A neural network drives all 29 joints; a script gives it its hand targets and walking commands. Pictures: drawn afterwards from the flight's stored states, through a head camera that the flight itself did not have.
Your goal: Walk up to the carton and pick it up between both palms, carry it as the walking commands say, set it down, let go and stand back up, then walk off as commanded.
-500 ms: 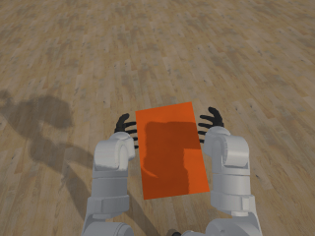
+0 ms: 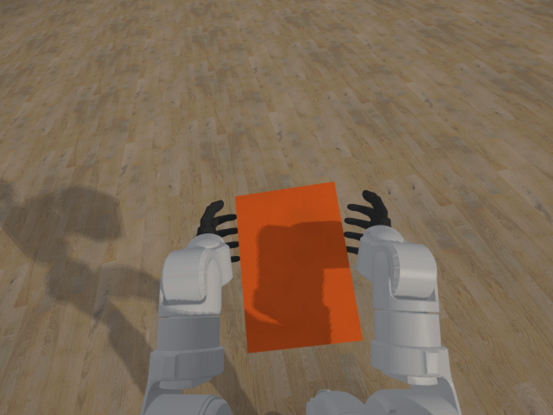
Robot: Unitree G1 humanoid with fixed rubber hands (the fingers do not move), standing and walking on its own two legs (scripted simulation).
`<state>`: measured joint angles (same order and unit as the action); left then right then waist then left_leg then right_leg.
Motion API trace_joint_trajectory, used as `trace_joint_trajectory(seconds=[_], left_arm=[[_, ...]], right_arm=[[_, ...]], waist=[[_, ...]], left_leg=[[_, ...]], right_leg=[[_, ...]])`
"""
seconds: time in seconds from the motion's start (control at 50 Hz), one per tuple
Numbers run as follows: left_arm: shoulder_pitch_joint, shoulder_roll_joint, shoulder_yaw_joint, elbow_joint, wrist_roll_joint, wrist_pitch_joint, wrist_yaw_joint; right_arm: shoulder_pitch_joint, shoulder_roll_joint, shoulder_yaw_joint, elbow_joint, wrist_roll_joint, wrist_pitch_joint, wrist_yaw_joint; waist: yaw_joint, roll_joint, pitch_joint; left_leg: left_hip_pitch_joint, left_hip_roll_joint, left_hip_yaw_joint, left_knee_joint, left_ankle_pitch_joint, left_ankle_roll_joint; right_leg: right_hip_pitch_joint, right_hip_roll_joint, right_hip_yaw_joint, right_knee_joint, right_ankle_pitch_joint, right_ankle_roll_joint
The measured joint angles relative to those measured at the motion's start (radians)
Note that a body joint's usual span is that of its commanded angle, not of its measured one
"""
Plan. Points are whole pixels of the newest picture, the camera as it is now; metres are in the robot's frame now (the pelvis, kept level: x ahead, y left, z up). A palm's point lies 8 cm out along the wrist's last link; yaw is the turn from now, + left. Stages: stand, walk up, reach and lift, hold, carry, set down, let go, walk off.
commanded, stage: carry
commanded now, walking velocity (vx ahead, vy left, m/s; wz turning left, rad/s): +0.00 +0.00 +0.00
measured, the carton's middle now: (297, 270) +0.33 -0.02 +0.01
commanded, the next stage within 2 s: none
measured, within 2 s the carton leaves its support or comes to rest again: neither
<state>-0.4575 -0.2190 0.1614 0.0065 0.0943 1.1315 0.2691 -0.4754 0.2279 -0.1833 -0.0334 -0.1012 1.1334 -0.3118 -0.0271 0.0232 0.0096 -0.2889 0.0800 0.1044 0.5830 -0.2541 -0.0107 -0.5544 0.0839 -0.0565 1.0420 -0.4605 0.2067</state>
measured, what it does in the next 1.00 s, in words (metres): steps to the right: right foot, then left foot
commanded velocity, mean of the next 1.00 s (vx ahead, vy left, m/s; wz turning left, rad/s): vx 0.00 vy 0.00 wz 0.00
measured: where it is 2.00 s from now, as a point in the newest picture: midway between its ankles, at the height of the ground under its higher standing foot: outside the picture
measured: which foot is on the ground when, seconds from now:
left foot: down 0.00-0.04, up 0.06-0.22, down 0.24-0.34, up 0.36-0.48, down 0.50-0.58, up 0.60-0.72, down 0.74-0.82, up 0.84-0.98, down 1.00-1.00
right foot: up 0.00-0.02, down 0.04-0.22, up 0.24-0.30, down 0.32-0.46, up 0.48-0.56, down 0.58-0.70, up 0.72-0.80, down 0.82-0.94, up 0.96-1.00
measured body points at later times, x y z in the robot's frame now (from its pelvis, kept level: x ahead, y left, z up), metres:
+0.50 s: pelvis -0.08 -0.18 +0.00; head -0.07 -0.22 +0.45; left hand +0.25 -0.08 +0.06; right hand +0.24 -0.32 +0.06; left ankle -0.04 +0.02 -0.71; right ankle -0.04 -0.14 -0.69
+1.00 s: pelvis -0.12 -0.41 -0.01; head -0.09 -0.47 +0.43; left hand +0.21 -0.32 +0.03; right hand +0.20 -0.56 +0.04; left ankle -0.10 -0.21 -0.72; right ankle -0.17 -0.42 -0.63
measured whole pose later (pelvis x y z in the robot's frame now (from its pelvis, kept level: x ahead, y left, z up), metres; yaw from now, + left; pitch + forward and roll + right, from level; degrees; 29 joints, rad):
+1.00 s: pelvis -0.12 -0.41 -0.01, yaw -3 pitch +3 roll +5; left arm -0.28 -0.16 0.12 0.04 0.06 0.92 0.22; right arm -0.39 0.19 -0.05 0.02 -0.04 0.92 -0.30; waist -0.08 0.03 0.02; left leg -0.39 0.09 0.10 0.68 -0.32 0.10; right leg -0.59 0.16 0.01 1.33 -0.61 0.31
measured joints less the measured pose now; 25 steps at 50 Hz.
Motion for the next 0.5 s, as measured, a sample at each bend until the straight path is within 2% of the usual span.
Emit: trace_joint_trajectory(seconds=[0.02, 0.04, 0.06, 0.08, 0.1, 0.12, 0.14, 0.16, 0.2, 0.22, 0.24, 0.26, 0.28, 0.3, 0.32, 0.36, 0.38, 0.4, 0.42, 0.44, 0.46, 0.48, 0.5], left_arm=[[-0.005, -0.001, 0.005, 0.004, 0.009, -0.005, -0.005], [-0.019, -0.006, 0.028, 0.024, 0.031, -0.023, -0.017], [-0.031, -0.012, 0.064, 0.065, 0.057, -0.061, -0.033], [-0.027, -0.012, 0.081, 0.112, 0.067, -0.097, -0.043], [-0.005, -0.005, 0.076, 0.121, 0.051, -0.102, -0.043], [0.019, 0.005, 0.063, 0.121, 0.029, -0.100, -0.043], [0.037, 0.013, 0.048, 0.121, 0.011, -0.093, -0.044], [0.049, 0.018, 0.034, 0.120, 0.001, -0.087, -0.045], [0.056, 0.021, 0.016, 0.112, -0.002, -0.078, -0.032], [0.056, 0.021, 0.011, 0.097, 0.002, -0.077, -0.023], [0.055, 0.021, 0.001, 0.085, 0.006, -0.077, -0.020], [0.051, 0.020, -0.008, 0.080, 0.008, -0.083, -0.019], [0.050, 0.020, -0.012, 0.079, 0.011, -0.086, -0.019], [0.047, 0.020, -0.004, 0.091, 0.025, -0.093, -0.032], [0.038, 0.017, 0.024, 0.129, 0.049, -0.118, -0.054], [0.035, 0.014, 0.074, 0.194, 0.075, -0.181, -0.071], [0.046, 0.017, 0.075, 0.189, 0.056, -0.191, -0.062], [0.059, 0.022, 0.069, 0.168, 0.028, -0.192, -0.051], [0.069, 0.026, 0.057, 0.153, 0.010, -0.193, -0.046], [0.079, 0.030, 0.039, 0.144, 0.000, -0.191, -0.038], [0.089, 0.033, 0.023, 0.109, -0.019, -0.176, -0.025], [0.095, 0.036, 0.011, 0.068, -0.028, -0.162, -0.017], [0.095, 0.036, -0.006, 0.040, -0.032, -0.152, -0.013]], right_arm=[[-0.002, 0.001, 0.000, 0.004, -0.004, -0.003, 0.006], [-0.014, 0.005, 0.000, 0.029, -0.016, -0.019, 0.016], [-0.030, 0.009, 0.000, 0.084, -0.036, -0.058, 0.027], [-0.026, 0.008, 0.002, 0.141, -0.049, -0.091, 0.033], [-0.010, 0.003, 0.013, 0.160, -0.045, -0.093, 0.031], [0.008, -0.004, 0.023, 0.160, -0.035, -0.085, 0.031], [0.020, -0.009, 0.025, 0.160, -0.027, -0.077, 0.031], [0.028, -0.012, 0.025, 0.159, -0.020, -0.070, 0.028], [0.030, -0.014, 0.029, 0.141, 0.004, -0.058, 0.010], [0.029, -0.014, 0.036, 0.123, 0.014, -0.055, 0.003], [0.027, -0.013, 0.039, 0.105, 0.015, -0.055, -0.002], [0.028, -0.013, 0.039, 0.090, 0.013, -0.062, -0.008], [0.029, -0.013, 0.039, 0.088, 0.010, -0.068, -0.008], [0.027, -0.012, 0.036, 0.100, -0.002, -0.077, 0.009], [0.017, -0.008, 0.027, 0.146, -0.025, -0.105, 0.038], [0.010, -0.005, 0.028, 0.259, -0.048, -0.186, 0.066], [0.016, -0.008, 0.034, 0.272, -0.033, -0.194, 0.056], [0.024, -0.011, 0.043, 0.257, -0.005, -0.192, 0.039], [0.033, -0.015, 0.051, 0.231, 0.013, -0.185, 0.029], [0.041, -0.018, 0.056, 0.209, 0.026, -0.176, 0.019], [0.046, -0.020, 0.062, 0.169, 0.050, -0.159, 0.003], [0.045, -0.021, 0.069, 0.127, 0.065, -0.146, -0.008], [0.045, -0.021, 0.070, 0.080, 0.071, -0.135, -0.018]], waist=[[0.002, -0.001, -0.023], [0.007, -0.010, -0.041], [0.013, -0.008, -0.036], [0.014, -0.005, -0.032], [0.013, -0.004, -0.032], [0.013, -0.005, -0.033], [0.013, -0.006, -0.033], [0.013, -0.007, -0.035], [0.011, -0.019, -0.037], [0.009, -0.031, -0.031], [0.005, -0.027, -0.030], [-0.009, -0.023, -0.028], [-0.014, -0.029, -0.030], [-0.013, -0.031, -0.044], [-0.010, -0.032, -0.066], [-0.001, -0.030, -0.069], [-0.001, -0.032, -0.059], [-0.001, -0.034, -0.045], [-0.002, -0.036, -0.034], [-0.003, -0.039, -0.030], [-0.003, -0.050, -0.018], [-0.004, -0.059, -0.002], [-0.014, -0.044, -0.001]], left_leg=[[-0.030, 0.003, -0.009, 0.033, -0.002, -0.030], [-0.065, 0.003, -0.015, 0.082, -0.015, -0.051], [-0.086, 0.013, -0.031, 0.141, -0.049, -0.060], [-0.106, 0.013, -0.057, 0.209, -0.093, -0.062], [-0.129, 0.010, -0.072, 0.281, -0.113, -0.062], [-0.146, 0.005, -0.075, 0.343, -0.116, -0.057], [-0.154, -0.002, -0.075, 0.383, -0.116, -0.048], [-0.154, -0.008, -0.071, 0.394, -0.117, -0.039], [-0.120, -0.016, -0.021, 0.282, -0.150, -0.016], [-0.066, -0.019, 0.026, 0.142, -0.168, 0.010], [-0.008, -0.017, 0.051, -0.007, -0.160, 0.043], [-0.001, -0.012, 0.035, -0.064, -0.049, 0.049], [-0.016, -0.009, 0.022, -0.052, 0.022, 0.021], [-0.042, -0.005, 0.016, -0.018, 0.037, -0.010], [-0.069, -0.002, 0.013, 0.019, 0.028, -0.040], [-0.103, 0.005, -0.016, 0.110, -0.034, -0.058], [-0.125, 0.005, -0.029, 0.182, -0.077, -0.059], [-0.145, 0.004, -0.034, 0.251, -0.110, -0.056], [-0.156, 0.002, -0.031, 0.289, -0.148, -0.049], [-0.151, 0.001, -0.016, 0.281, -0.198, -0.036], [-0.122, 0.001, 0.018, 0.216, -0.238, -0.014], [-0.069, 0.002, 0.060, 0.096, -0.235, 0.018], [-0.034, 0.005, 0.062, -0.010, -0.176, 0.055]], right_leg=[[0.040, -0.026, 0.009, -0.068, 0.003, -0.042], [0.095, -0.052, 0.014, -0.207, 0.069, -0.070], [0.100, -0.040, 0.003, -0.228, 0.133, -0.138], [0.100, -0.024, -0.010, -0.220, 0.145, -0.207], [0.100, -0.011, -0.016, -0.222, 0.142, -0.239], [0.103, 0.000, -0.017, -0.238, 0.142, -0.241], [0.109, 0.009, -0.017, -0.267, 0.150, -0.224], [0.116, 0.018, -0.018, -0.309, 0.167, -0.175], [0.117, 0.030, -0.020, -0.412, 0.242, -0.010], [0.112, 0.034, -0.022, -0.438, 0.283, 0.076], [0.094, 0.049, -0.023, -0.405, 0.259, 0.107], [0.075, 0.048, -0.019, -0.295, 0.133, 0.095], [0.076, 0.033, -0.008, -0.204, 0.034, 0.060], [0.087, 0.013, 0.008, -0.173, -0.012, 0.017], [0.115, -0.018, 0.016, -0.226, 0.016, -0.023], [0.119, 0.000, 0.005, -0.247, 0.086, -0.145], [0.119, 0.009, 0.002, -0.249, 0.094, -0.175], [0.121, 0.017, 0.001, -0.261, 0.103, -0.173], [0.123, 0.023, 0.001, -0.283, 0.117, -0.137], [0.124, 0.028, 0.000, -0.314, 0.136, -0.052], [0.120, 0.031, -0.002, -0.340, 0.171, 0.059], [0.099, 0.038, -0.006, -0.314, 0.215, 0.119], [0.061, 0.048, -0.005, -0.200, 0.172, 0.122]])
